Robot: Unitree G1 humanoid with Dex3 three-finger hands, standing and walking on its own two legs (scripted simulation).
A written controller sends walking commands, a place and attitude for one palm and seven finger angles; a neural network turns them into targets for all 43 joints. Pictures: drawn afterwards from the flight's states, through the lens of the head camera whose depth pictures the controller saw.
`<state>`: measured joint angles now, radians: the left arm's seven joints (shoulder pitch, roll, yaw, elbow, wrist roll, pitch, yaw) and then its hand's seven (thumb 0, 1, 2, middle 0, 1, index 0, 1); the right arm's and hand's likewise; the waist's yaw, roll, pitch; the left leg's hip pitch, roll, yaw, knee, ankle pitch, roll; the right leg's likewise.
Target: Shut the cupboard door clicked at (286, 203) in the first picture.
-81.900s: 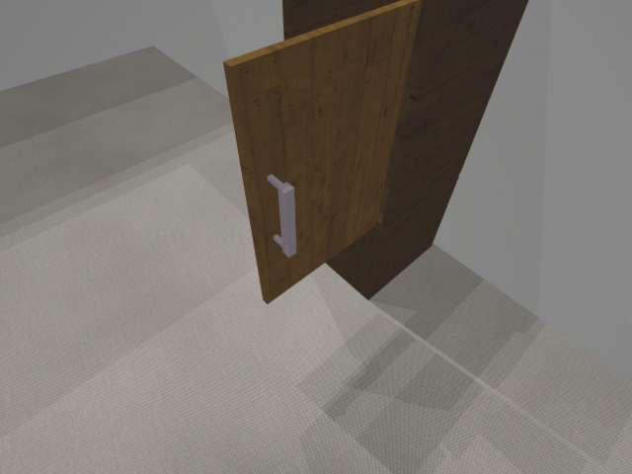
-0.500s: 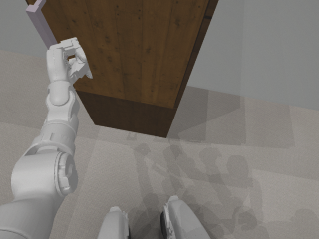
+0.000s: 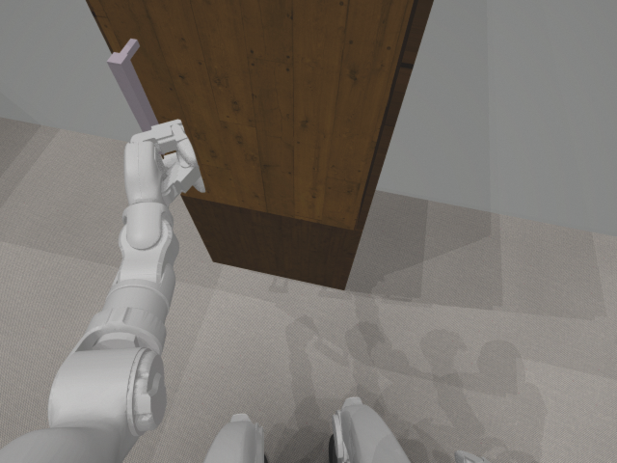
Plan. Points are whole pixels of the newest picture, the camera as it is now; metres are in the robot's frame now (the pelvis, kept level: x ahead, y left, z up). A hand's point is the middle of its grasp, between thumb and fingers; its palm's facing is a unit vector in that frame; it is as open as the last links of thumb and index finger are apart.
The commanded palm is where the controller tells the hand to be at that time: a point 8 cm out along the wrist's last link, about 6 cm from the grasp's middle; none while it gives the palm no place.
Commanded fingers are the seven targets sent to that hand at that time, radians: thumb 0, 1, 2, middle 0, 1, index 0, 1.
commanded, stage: draw the hand back to the body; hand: left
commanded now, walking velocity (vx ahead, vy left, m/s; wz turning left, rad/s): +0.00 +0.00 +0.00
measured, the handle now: (147, 101) +0.64 +0.21 +0.04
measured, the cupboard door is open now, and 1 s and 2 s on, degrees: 0 0 0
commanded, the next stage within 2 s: step back with the hand held close in 1.42 s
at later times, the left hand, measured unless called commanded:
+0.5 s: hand (80, 247) +0.33 +0.19 +0.15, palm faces +0.13 -0.97 -0.22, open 3.1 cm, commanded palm +0.29 +0.24 +0.17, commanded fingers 0.00 0.90 0.90 -0.92 -1.08 -0.92 -1.08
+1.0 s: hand out of the picture +0.23 +0.28 +0.24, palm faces +0.45 -0.80 -0.39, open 5.8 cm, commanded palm +0.17 +0.31 +0.26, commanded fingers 0.00 0.90 0.90 -0.23 -0.33 -0.23 -0.33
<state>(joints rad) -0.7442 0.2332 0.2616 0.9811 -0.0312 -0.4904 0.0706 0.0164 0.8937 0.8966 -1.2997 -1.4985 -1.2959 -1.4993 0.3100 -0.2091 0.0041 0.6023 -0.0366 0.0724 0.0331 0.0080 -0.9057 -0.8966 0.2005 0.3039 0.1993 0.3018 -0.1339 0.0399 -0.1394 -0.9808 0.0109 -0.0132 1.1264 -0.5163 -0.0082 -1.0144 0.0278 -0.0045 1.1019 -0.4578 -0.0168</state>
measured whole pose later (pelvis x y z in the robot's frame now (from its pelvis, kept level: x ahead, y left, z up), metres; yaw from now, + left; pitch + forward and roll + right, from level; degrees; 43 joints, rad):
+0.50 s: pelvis +0.02 +0.00 +0.07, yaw +1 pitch +4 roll +0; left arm -0.04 0.27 0.10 0.23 -0.08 -0.16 0.03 0.02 0.89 0.90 -1.16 -1.34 -1.15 -1.34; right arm 0.22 -0.24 0.01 0.55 0.05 0.03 -0.09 0.02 -0.91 -0.90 0.20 0.30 0.20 0.30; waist -0.02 0.04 -0.07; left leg -0.40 -0.01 -0.01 0.69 -0.36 0.00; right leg -0.43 0.01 0.00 0.69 -0.33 -0.01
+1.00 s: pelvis +0.04 +0.01 +0.09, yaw +2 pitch -3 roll +0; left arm 0.40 0.34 0.30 -0.32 -0.07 -0.04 0.09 0.01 0.89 0.90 -0.50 -0.62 -0.49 -0.62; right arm 0.20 -0.20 0.05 0.61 0.01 -0.06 -0.08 0.02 -0.90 -0.90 0.20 0.30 0.20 0.30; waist 0.07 0.07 -0.01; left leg -0.11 -0.02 -0.03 0.44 -0.29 0.01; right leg -0.13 -0.01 -0.02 0.43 -0.25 0.00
